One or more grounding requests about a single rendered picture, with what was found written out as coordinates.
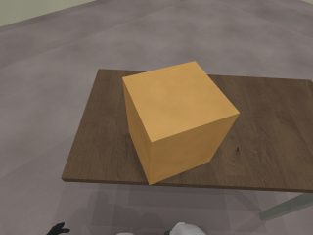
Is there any table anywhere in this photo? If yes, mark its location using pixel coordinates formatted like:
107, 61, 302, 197
61, 69, 313, 221

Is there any right robot thigh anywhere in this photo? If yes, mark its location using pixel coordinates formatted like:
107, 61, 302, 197
169, 224, 206, 235

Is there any left robot hand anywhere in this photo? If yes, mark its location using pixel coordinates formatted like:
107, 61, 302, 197
47, 222, 70, 235

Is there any carton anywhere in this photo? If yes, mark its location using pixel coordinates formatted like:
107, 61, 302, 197
122, 61, 240, 185

